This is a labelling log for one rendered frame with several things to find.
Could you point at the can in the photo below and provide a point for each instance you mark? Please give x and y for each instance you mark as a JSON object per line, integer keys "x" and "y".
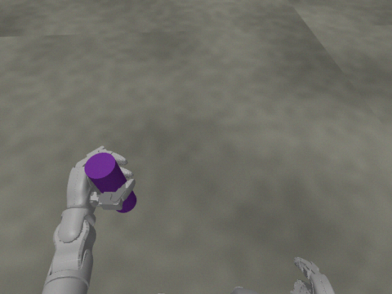
{"x": 105, "y": 173}

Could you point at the left robot arm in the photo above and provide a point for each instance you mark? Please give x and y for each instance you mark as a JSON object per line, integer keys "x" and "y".
{"x": 71, "y": 267}

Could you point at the right robot hand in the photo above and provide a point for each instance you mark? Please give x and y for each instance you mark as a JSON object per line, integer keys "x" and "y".
{"x": 319, "y": 283}

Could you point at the left robot hand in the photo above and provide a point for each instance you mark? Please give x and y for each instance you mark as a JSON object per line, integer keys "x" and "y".
{"x": 82, "y": 192}

